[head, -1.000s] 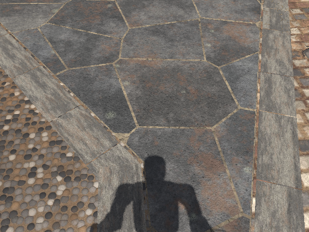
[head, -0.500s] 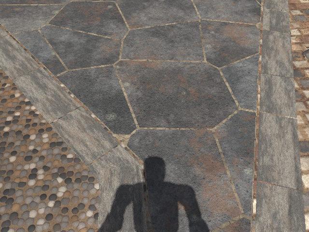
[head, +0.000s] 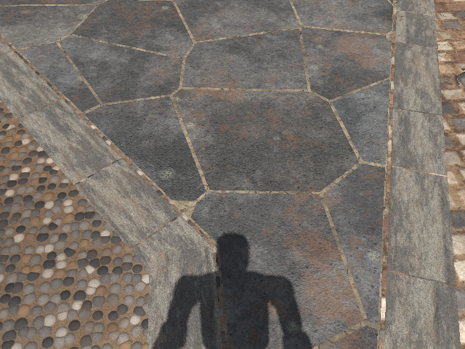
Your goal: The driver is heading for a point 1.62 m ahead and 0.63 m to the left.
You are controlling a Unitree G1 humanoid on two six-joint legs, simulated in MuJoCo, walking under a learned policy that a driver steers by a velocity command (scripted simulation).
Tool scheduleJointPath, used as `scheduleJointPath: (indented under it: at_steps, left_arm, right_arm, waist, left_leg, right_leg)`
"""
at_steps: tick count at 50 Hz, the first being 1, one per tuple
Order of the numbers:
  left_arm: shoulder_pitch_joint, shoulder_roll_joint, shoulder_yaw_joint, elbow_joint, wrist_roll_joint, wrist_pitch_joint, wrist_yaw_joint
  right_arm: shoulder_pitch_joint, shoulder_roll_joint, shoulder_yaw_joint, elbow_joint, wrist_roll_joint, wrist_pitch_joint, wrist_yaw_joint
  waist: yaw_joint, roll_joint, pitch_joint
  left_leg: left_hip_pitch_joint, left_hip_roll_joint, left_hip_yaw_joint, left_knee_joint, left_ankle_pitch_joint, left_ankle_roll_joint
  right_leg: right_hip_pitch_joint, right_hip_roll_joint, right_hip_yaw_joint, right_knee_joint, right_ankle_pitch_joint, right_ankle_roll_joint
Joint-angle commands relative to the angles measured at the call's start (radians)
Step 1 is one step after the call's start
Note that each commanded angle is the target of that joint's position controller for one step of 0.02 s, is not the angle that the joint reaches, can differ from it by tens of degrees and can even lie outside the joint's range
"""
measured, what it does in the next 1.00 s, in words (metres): walks ahead, turning left: left foot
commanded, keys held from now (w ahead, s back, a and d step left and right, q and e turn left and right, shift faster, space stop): no key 0.16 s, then w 0.12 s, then w+q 0.72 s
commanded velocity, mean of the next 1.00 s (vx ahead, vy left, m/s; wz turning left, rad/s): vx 0.30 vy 0.00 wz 0.30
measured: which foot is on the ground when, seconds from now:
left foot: down 0.00-0.40, up 0.42-0.86, down 0.88-1.00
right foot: down 0.00-0.86, up 0.88-1.00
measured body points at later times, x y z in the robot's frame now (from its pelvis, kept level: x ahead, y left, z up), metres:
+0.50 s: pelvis +0.08 -0.03 +0.00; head +0.08 -0.04 +0.45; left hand +0.06 +0.23 -0.14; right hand +0.08 -0.28 -0.16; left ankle -0.02 +0.11 -0.66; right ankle +0.05 -0.12 -0.74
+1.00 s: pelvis +0.32 +0.07 -0.01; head +0.35 +0.09 +0.43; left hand +0.29 +0.35 -0.14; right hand +0.54 -0.12 -0.13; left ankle +0.37 +0.15 -0.74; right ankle +0.23 -0.12 -0.62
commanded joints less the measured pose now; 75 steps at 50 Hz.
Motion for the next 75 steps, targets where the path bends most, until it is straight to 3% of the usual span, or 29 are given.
scheduleJointPath:
  at_steps: [1,8,11,15,17,20,21,22,24,27,33,38,41,43,44,45,46,47,49,52,55,60,65,68,69,70,71,72,75]
  left_arm:
    - [0.023,0.099,0.013,-0.023,0.000,-0.006,0.003]
    - [0.037,0.093,0.012,-0.025,-0.001,-0.006,0.005]
    - [0.062,0.093,0.017,-0.016,-0.010,-0.006,0.006]
    - [-0.037,0.049,0.010,-0.079,-0.013,-0.068,-0.022]
    - [-0.013,0.051,0.013,-0.090,-0.025,-0.103,-0.038]
    - [0.263,0.113,0.049,0.003,-0.025,-0.124,-0.037]
    - [0.420,0.215,0.079,0.027,-0.018,-0.125,-0.032]
    - [0.495,0.251,0.078,0.030,0.001,-0.137,-0.041]
    - [0.283,0.111,0.034,-0.039,-0.007,-0.151,-0.037]
    - [0.219,0.061,0.014,-0.059,0.001,-0.143,-0.044]
    - [0.247,0.134,0.019,-0.083,0.025,-0.131,-0.011]
    - [0.302,0.171,0.030,-0.097,0.004,-0.117,-0.004]
    - [0.276,0.212,0.041,-0.122,0.000,-0.103,0.002]
    - [0.219,0.248,0.052,-0.157,-0.002,-0.091,0.003]
    - [0.204,0.246,0.050,-0.179,-0.002,-0.099,-0.001]
    - [0.300,0.069,0.006,-0.225,0.030,-0.123,-0.026]
    - [0.245,0.108,0.006,-0.272,-0.017,-0.176,-0.042]
    - [0.107,0.173,0.027,-0.314,-0.055,-0.200,-0.045]
    - [0.088,0.180,0.036,-0.316,-0.029,-0.201,-0.029]
    - [0.139,0.177,0.054,-0.329,-0.001,-0.152,-0.027]
    - [0.013,0.152,0.049,-0.388,0.027,-0.134,-0.018]
    - [-0.199,0.118,0.034,-0.461,0.013,-0.145,-0.031]
    - [-0.274,0.167,0.044,-0.514,0.006,-0.166,-0.057]
    - [-0.115,0.203,0.058,-0.482,0.035,-0.189,-0.058]
    - [0.030,0.261,0.069,-0.468,0.059,-0.195,-0.055]
    - [0.121,0.293,0.072,-0.452,0.073,-0.177,-0.053]
    - [0.154,0.246,0.065,-0.442,0.030,-0.158,-0.061]
    - [0.085,0.192,0.052,-0.478,0.018,-0.139,-0.058]
    - [-0.036,0.155,0.023,-0.473,0.019,-0.096,-0.044]
  right_arm:
    - [0.090,-0.087,-0.014,-0.008,0.001,-0.004,-0.003]
    - [0.106,-0.080,-0.015,-0.008,0.001,-0.005,-0.003]
    - [0.120,-0.110,-0.028,-0.008,0.013,0.001,-0.011]
    - [0.165,-0.202,-0.066,-0.027,0.036,-0.024,-0.010]
    - [0.106,-0.174,-0.061,-0.056,0.033,-0.037,-0.002]
    - [-0.022,-0.157,-0.057,-0.119,0.043,-0.039,0.011]
    - [-0.044,-0.088,-0.041,-0.154,0.040,-0.052,0.012]
    - [-0.024,-0.061,-0.037,-0.175,0.048,-0.069,0.007]
    - [-0.001,-0.101,-0.053,-0.159,0.065,-0.079,0.023]
    - [-0.022,-0.109,-0.077,-0.152,0.050,-0.069,0.031]
    - [-0.228,-0.048,-0.059,-0.270,0.042,-0.042,0.061]
    - [-0.390,-0.049,-0.042,-0.364,0.034,-0.047,0.098]
    - [-0.338,-0.104,-0.068,-0.385,0.036,-0.047,0.116]
    - [-0.101,-0.205,-0.119,-0.339,0.039,-0.039,0.115]
    - [0.042,-0.270,-0.155,-0.302,0.040,-0.027,0.094]
    - [0.039,-0.357,-0.162,-0.298,0.033,-0.024,0.073]
    - [0.077,-0.325,-0.146,-0.320,0.011,-0.038,0.075]
    - [0.044,-0.260,-0.131,-0.308,0.004,-0.055,0.076]
    - [-0.128,-0.193,-0.109,-0.343,0.017,-0.077,0.083]
    - [-0.176,-0.178,-0.098,-0.362,0.015,-0.082,0.075]
    - [-0.110,-0.219,-0.107,-0.352,0.019,-0.083,0.050]
    - [-0.008,-0.231,-0.110,-0.339,0.029,-0.065,0.031]
    - [0.048,-0.227,-0.108,-0.328,0.032,-0.044,0.019]
    - [0.001,-0.211,-0.101,-0.358,0.022,-0.023,0.003]
    - [-0.040,-0.176,-0.085,-0.403,0.006,-0.028,0.004]
    - [0.146,-0.105,-0.065,-0.393,0.008,-0.035,0.007]
    - [0.232,-0.206,-0.072,-0.380,0.021,-0.036,0.017]
    - [0.128,-0.274,-0.090,-0.382,0.033,-0.020,0.016]
    - [-0.015,-0.231,-0.087,-0.413,0.017,0.032,0.001]
  waist:
    - [0.000,0.007,0.019]
    - [0.000,0.007,0.021]
    - [-0.004,0.052,0.044]
    - [-0.047,0.188,0.179]
    - [-0.004,0.171,0.195]
    - [0.121,0.057,0.099]
    - [0.169,-0.188,0.015]
    - [0.164,-0.299,-0.054]
    - [0.057,-0.089,0.072]
    - [0.027,-0.090,0.093]
    - [0.040,-0.045,0.120]
    - [0.064,-0.042,0.139]
    - [-0.015,-0.106,0.046]
    - [-0.157,-0.134,-0.105]
    - [-0.230,-0.083,-0.172]
    - [-0.090,0.227,-0.254]
    - [-0.118,0.177,-0.433]
    - [-0.135,0.111,-0.272]
    - [-0.027,-0.040,-0.106]
    - [0.047,-0.015,-0.069]
    - [0.021,0.015,-0.028]
    - [-0.064,0.071,-0.017]
    - [-0.078,0.097,-0.025]
    - [0.006,0.142,-0.123]
    - [0.068,0.087,-0.273]
    - [0.021,-0.205,-0.454]
    - [0.020,-0.241,-0.576]
    - [0.051,-0.142,-0.459]
    - [-0.002,-0.043,-0.185]
  left_leg:
    - [-0.143,0.020,-0.017,-0.111,0.106,0.013]
    - [-0.143,0.020,-0.017,-0.110,0.114,0.013]
    - [-0.169,0.024,-0.048,-0.133,-0.288,0.062]
    - [-0.157,0.297,-0.426,-0.308,-0.520,0.229]
    - [-0.151,0.302,-0.441,-0.283,-0.383,0.233]
    - [-0.347,0.110,-0.224,-0.015,-0.075,0.122]
    - [-0.519,-0.028,-0.049,0.347,-0.027,0.053]
    - [-0.625,-0.077,-0.103,0.632,-0.230,0.045]
    - [-0.693,0.034,-0.200,0.807,-0.067,0.093]
    - [-0.633,0.088,-0.153,0.697,0.123,0.104]
    - [-0.685,0.101,-0.071,0.491,0.257,0.046]
    - [-0.609,0.072,0.053,0.267,0.295,0.081]
    - [-0.419,-0.021,0.132,0.236,0.210,0.142]
    - [-0.082,-0.089,0.128,0.178,0.208,0.205]
    - [0.198,-0.053,0.005,0.116,0.206,0.241]
    - [0.495,0.227,-0.522,0.067,0.133,0.387]
    - [0.566,0.347,-0.914,-0.150,-0.035,0.488]
    - [0.471,0.307,-0.787,-0.204,-0.004,0.411]
    - [0.138,0.217,-0.524,-0.213,0.210,0.335]
    - [-0.084,0.150,-0.376,-0.256,0.349,0.315]
    - [-0.168,0.107,-0.293,-0.275,0.414,0.306]
    - [-0.148,0.053,-0.270,-0.233,0.307,0.226]
    - [0.020,0.100,-0.394,-0.086,0.358,0.202]
    - [0.074,0.038,-0.364,0.160,0.698,0.117]
    - [-0.071,-0.010,-0.326,0.396,0.572,0.066]
    - [-0.386,-0.179,-0.241,0.776,-0.259,-0.019]
    - [-0.481,-0.136,-0.282,0.941,-0.423,-0.038]
    - [-0.540,-0.088,-0.281,0.996,-0.362,-0.061]
    - [-0.484,-0.028,-0.186,0.868,-0.250,-0.083]
  right_leg:
    - [0.103,-0.018,0.016,-0.053,0.133,-0.036]
    - [0.103,-0.018,0.015,-0.049,0.141,-0.036]
    - [0.033,0.046,-0.052,0.018,-0.285,-0.044]
    - [-0.214,0.013,-0.071,0.295,-0.215,-0.060]
    - [-0.214,-0.019,-0.044,0.249,-0.259,-0.086]
    - [0.263,-0.015,-0.003,-0.055,-0.086,-0.078]
    - [0.455,-0.209,0.296,-0.196,-0.214,-0.147]
    - [0.480,-0.403,0.660,-0.311,-0.268,-0.260]
    - [0.344,-0.375,0.463,-0.314,-0.277,-0.206]
    - [0.284,-0.237,0.107,-0.324,0.060,-0.099]
    - [0.239,-0.233,-0.075,-0.363,0.265,-0.135]
    - [0.289,-0.255,-0.200,-0.331,0.407,-0.129]
    - [0.353,-0.274,-0.257,-0.139,0.936,-0.106]
    - [0.287,-0.265,-0.259,0.195,1.061,-0.084]
    - [0.082,-0.217,-0.252,0.465,0.809,-0.045]
    - [-0.326,-0.020,-0.195,0.879,-0.301,0.003]
    - [-0.441,0.050,0.068,1.043,-0.389,-0.011]
    - [-0.546,-0.005,0.101,1.025,-0.291,-0.044]
    - [-0.455,-0.087,0.087,0.854,-0.145,-0.052]
    - [-0.312,-0.134,0.082,0.699,-0.104,-0.015]
    - [-0.337,-0.113,0.042,0.512,0.033,0.031]
    - [-0.292,-0.025,0.021,0.119,0.315,0.031]
    - [-0.284,0.021,0.049,-0.024,0.238,0.002]
    - [-0.062,0.037,0.002,-0.125,0.364,-0.068]
    - [0.242,-0.120,0.114,-0.031,0.735,-0.144]
    - [0.630,-0.431,0.438,0.062,1.245,-0.362]
    - [0.689,-0.510,0.600,0.057,1.118,-0.415]
    - [0.594,-0.442,0.477,0.039,1.008,-0.368]
    - [0.193,-0.282,0.251,-0.068,0.828,-0.285]
Velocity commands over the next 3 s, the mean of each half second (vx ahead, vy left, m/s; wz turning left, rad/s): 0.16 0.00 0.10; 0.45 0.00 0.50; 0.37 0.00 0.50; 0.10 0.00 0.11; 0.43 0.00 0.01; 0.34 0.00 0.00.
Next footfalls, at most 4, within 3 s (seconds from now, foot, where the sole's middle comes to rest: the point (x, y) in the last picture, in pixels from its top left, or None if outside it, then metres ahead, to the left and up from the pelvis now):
0.88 left None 0.41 0.16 -0.77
1.38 right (201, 269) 0.76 0.13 -0.77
1.82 left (147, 341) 0.53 0.28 -0.77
2.28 right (187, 245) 0.84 0.18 -0.77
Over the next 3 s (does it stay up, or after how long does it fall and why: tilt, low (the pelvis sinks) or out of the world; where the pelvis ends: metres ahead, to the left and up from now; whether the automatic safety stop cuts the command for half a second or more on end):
stays up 0.94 0.43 0.00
